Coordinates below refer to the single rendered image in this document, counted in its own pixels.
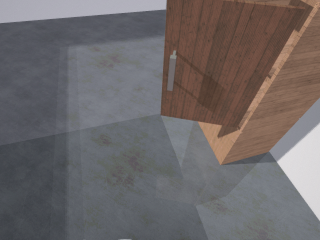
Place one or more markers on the handle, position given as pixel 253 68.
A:
pixel 171 72

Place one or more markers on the cupboard door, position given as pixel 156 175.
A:
pixel 224 51

